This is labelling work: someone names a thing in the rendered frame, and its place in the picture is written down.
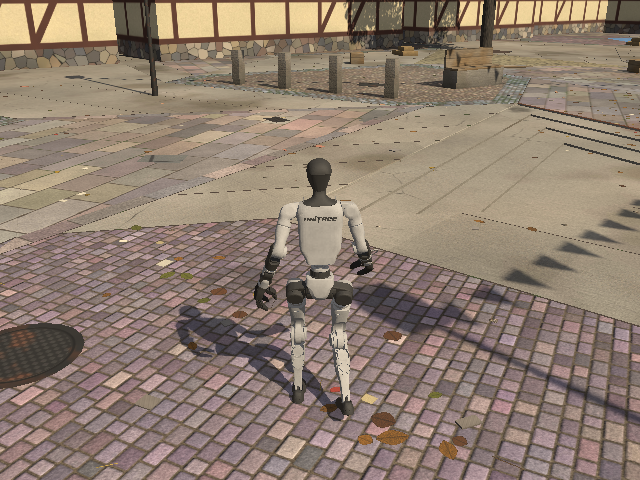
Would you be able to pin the robot right upper arm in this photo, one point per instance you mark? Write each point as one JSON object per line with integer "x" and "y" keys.
{"x": 351, "y": 211}

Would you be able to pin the left robot hand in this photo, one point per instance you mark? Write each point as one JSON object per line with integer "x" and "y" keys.
{"x": 259, "y": 296}

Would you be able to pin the robot torso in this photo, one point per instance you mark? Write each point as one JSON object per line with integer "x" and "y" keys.
{"x": 320, "y": 238}

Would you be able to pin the right robot hand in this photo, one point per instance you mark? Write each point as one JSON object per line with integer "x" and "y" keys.
{"x": 366, "y": 270}

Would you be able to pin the robot left upper arm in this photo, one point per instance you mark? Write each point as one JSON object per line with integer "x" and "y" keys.
{"x": 287, "y": 213}

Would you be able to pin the robot left forearm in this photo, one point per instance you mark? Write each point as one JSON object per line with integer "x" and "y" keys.
{"x": 269, "y": 269}

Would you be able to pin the right robot foot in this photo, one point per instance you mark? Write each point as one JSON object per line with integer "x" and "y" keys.
{"x": 346, "y": 407}

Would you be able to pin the robot right forearm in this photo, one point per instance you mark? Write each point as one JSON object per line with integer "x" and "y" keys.
{"x": 366, "y": 258}

